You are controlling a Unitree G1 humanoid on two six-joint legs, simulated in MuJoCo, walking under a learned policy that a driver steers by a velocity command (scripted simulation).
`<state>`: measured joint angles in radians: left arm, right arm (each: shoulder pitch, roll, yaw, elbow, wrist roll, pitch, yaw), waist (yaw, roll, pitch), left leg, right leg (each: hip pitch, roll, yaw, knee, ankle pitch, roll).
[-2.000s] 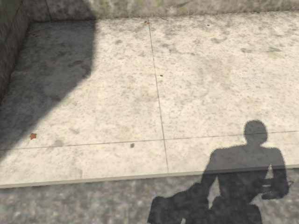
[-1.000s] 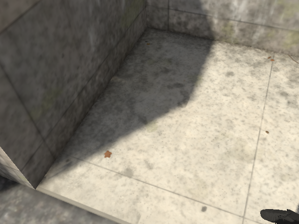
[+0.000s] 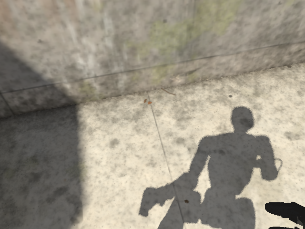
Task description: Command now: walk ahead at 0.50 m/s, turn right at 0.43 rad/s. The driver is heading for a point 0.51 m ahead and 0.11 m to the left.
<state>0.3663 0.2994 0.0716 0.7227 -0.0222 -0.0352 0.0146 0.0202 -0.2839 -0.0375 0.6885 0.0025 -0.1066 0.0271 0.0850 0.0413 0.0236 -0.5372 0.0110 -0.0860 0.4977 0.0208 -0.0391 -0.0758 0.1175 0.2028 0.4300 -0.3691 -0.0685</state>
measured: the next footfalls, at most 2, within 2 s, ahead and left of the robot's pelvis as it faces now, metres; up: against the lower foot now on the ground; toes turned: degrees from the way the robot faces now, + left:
left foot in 0.04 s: +0.20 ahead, +0.13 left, +0.00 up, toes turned -4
right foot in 0.52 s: +0.47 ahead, -0.11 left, +0.00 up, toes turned +8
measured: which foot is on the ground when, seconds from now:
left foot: up 0.00-0.02, down 0.04-0.52, up 0.54-0.88, down 0.90-1.00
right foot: down 0.00-0.04, up 0.06-0.50, down 0.52-1.00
